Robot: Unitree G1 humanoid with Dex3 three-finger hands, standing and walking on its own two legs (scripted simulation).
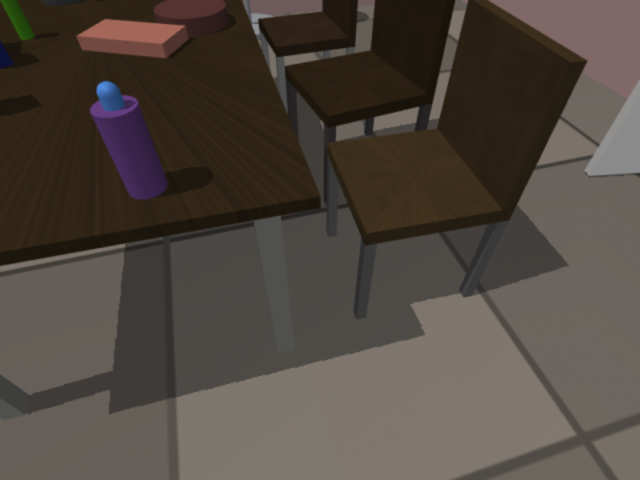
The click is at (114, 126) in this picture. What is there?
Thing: necked bottle
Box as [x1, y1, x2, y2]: [90, 81, 167, 199]
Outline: 101,82 96,89 99,100 94,103 90,108 90,112 128,193 132,197 140,199 153,197 162,192 165,189 167,183 136,99 131,96 121,95 118,88 113,83 108,81
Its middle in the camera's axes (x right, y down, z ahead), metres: -0.34 -0.18 +0.70
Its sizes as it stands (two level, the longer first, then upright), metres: 0.075 0.075 0.212
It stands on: a support 0.76 m high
